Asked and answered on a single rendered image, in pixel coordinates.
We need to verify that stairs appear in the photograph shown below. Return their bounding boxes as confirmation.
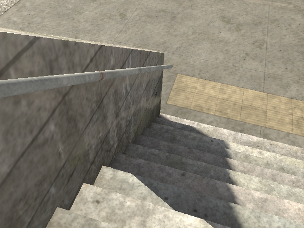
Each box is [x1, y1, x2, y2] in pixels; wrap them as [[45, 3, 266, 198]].
[[46, 113, 304, 228]]

